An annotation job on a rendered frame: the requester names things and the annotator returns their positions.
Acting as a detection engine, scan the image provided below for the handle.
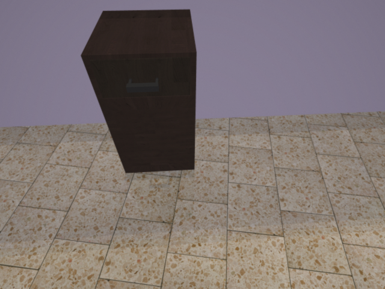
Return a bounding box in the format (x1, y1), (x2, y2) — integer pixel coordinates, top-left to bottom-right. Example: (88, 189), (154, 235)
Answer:
(126, 78), (159, 93)

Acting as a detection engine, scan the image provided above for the drawer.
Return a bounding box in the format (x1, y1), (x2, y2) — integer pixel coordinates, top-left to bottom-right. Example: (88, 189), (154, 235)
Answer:
(90, 57), (190, 98)

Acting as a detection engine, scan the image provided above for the cabinet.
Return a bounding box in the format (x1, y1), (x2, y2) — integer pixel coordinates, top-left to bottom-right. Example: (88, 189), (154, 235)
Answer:
(81, 9), (197, 173)

